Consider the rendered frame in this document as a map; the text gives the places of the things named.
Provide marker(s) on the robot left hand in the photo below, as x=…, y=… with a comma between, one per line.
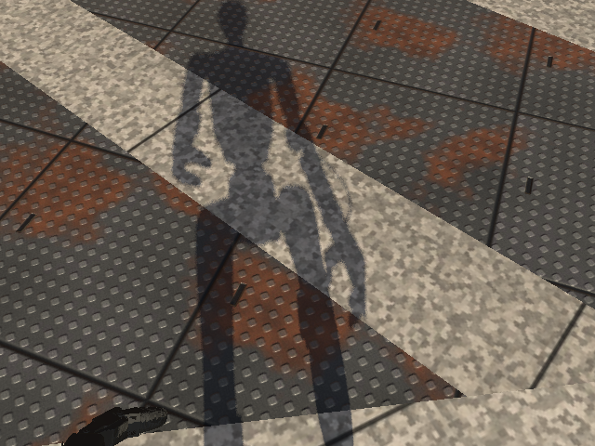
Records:
x=115, y=425

